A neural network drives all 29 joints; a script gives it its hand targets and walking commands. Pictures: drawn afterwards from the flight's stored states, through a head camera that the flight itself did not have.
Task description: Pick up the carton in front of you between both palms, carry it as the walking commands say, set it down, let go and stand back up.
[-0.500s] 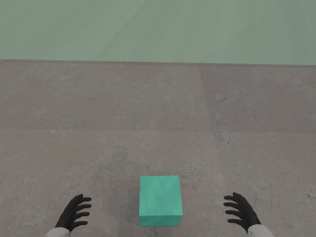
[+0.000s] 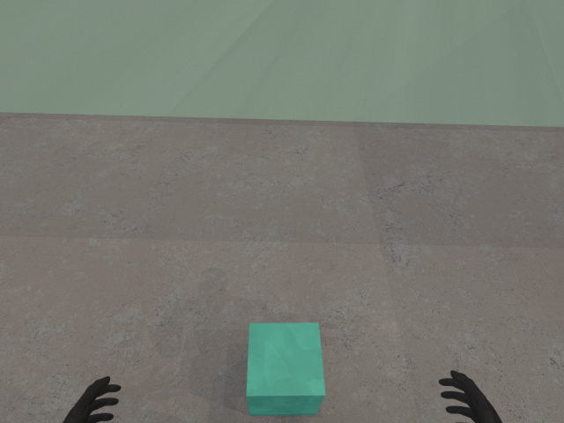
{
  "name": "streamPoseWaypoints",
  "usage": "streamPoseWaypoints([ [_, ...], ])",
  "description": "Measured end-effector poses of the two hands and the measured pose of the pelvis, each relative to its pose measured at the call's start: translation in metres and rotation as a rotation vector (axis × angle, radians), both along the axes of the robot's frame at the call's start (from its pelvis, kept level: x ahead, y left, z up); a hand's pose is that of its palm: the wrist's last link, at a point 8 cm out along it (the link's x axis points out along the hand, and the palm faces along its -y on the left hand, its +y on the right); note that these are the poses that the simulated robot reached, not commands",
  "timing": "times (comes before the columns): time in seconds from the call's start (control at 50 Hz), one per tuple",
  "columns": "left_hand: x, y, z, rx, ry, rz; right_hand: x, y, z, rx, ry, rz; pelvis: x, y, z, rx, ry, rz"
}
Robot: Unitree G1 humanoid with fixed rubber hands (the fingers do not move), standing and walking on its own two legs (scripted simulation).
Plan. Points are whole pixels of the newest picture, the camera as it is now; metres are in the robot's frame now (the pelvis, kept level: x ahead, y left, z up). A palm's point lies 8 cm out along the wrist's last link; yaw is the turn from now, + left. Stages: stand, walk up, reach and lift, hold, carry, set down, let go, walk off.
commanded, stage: stand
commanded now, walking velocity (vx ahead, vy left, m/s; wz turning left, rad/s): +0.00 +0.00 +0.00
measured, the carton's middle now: (283, 370) +0.38 -0.02 -0.65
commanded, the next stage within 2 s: none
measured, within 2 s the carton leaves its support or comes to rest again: neither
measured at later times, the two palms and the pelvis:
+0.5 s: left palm out of the picture +0.12 +0.30 -0.09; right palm out of the picture +0.12 -0.29 -0.09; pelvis +0.00 +0.00 +0.01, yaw +0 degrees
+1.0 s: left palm out of the picture +0.08 +0.31 -0.09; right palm out of the picture +0.09 -0.30 -0.09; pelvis -0.01 +0.00 +0.01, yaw +0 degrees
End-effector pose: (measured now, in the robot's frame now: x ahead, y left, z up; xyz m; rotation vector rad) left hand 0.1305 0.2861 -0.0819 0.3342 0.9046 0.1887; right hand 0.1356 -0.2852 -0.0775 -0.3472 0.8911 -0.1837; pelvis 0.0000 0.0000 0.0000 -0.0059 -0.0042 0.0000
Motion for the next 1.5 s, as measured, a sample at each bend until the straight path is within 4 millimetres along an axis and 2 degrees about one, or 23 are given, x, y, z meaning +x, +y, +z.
streamPoseWaypoints([
  [0.18, -0.001, 0.003, -0.006, 0.0, 0.04, 0.006, 0.003, -0.001, -0.003, -0.009, 0.029, 0.002, 0.007, 0.001, 0.002, 0.0, -0.003, 0.002],
  [0.36, -0.004, 0.006, -0.008, 0.004, 0.065, 0.011, -0.005, -0.002, -0.007, -0.01, 0.062, -0.008, 0.007, 0.002, 0.004, 0.002, -0.013, 0.002],
  [1.02, -0.05, 0.019, -0.012, 0.019, 0.18, 0.038, -0.051, -0.018, -0.013, -0.025, 0.173, -0.047, -0.013, 0.002, 0.01, 0.004, -0.038, -0.003],
  [1.5, -0.06, 0.024, -0.013, 0.026, 0.213, 0.05, -0.061, -0.022, -0.014, -0.03, 0.208, -0.058, -0.017, 0.002, 0.011, 0.004, -0.04, -0.003],
])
